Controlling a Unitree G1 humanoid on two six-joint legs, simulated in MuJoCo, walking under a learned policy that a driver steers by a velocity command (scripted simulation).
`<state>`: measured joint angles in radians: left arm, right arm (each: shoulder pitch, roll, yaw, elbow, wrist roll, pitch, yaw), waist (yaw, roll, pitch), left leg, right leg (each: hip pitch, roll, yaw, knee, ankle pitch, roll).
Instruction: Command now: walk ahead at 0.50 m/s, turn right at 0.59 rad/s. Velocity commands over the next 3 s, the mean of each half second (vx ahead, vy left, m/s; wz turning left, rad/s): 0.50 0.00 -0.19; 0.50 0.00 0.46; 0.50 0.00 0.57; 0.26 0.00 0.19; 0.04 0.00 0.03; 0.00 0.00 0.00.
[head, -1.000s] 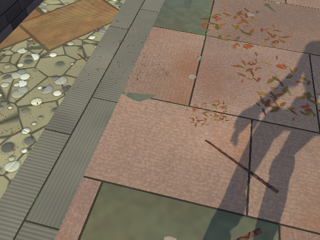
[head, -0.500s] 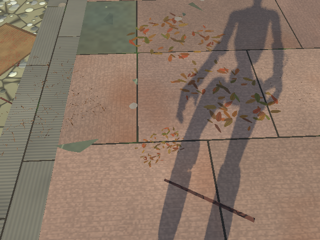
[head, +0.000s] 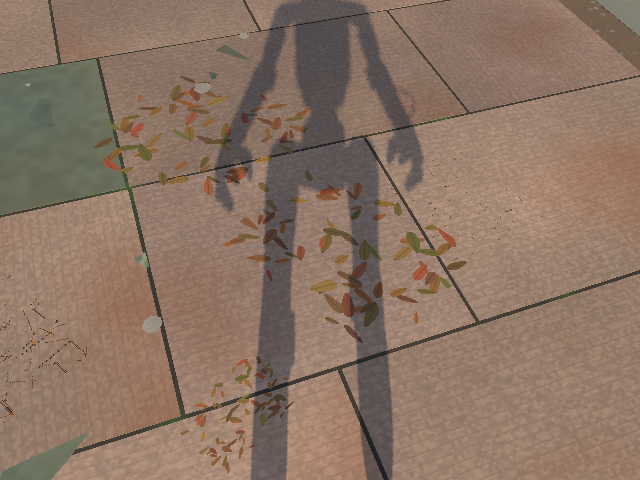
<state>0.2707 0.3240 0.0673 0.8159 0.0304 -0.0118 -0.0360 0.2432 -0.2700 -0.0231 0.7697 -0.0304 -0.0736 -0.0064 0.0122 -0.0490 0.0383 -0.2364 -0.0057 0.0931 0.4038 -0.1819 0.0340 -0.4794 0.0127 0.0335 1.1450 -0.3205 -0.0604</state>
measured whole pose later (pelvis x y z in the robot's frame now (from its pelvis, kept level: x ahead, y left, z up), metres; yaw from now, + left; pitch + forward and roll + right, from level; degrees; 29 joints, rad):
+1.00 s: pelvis +0.52 -0.01 -0.01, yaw +13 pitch +0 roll +0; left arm 0.24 0.23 0.03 0.84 0.03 -0.07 0.00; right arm 0.23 -0.28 -0.08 0.84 -0.01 -0.02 0.01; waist 0.01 -0.01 0.06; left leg -0.31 -0.12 0.05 0.49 -0.19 0.13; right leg -0.41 -0.07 -0.01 1.24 -0.34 0.00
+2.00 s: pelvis +0.92 +0.12 +0.00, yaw +34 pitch +0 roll -1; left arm 0.27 0.22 0.02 0.91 0.02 0.01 0.01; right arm 0.16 -0.18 0.01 0.84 -0.02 -0.03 -0.02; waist 0.03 -0.02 0.06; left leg -0.31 -0.04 0.03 0.42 -0.11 0.08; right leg -0.31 -0.01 0.00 0.85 -0.50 0.00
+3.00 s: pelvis +0.97 +0.12 +0.00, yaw +34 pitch -2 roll +0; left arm 0.32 0.13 -0.01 1.14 0.01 -0.01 0.05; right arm 0.27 -0.14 0.00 1.17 -0.01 0.00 -0.04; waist 0.00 0.00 0.02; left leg -0.20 -0.03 0.01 0.39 -0.16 0.03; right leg -0.10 0.02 -0.01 0.39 -0.27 -0.03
